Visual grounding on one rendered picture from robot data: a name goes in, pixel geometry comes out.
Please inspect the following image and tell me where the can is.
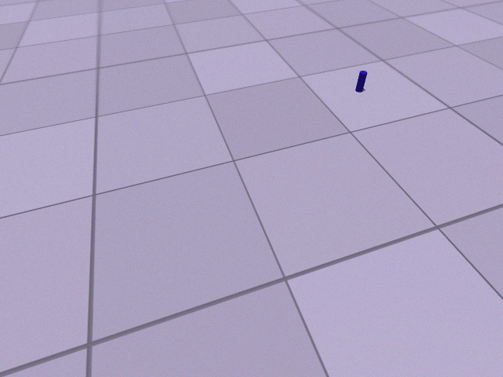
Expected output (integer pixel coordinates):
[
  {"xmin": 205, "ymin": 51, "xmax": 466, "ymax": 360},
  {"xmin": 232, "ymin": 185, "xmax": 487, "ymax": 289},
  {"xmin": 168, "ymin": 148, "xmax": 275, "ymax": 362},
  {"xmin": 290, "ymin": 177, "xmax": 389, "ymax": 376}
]
[{"xmin": 355, "ymin": 71, "xmax": 367, "ymax": 93}]

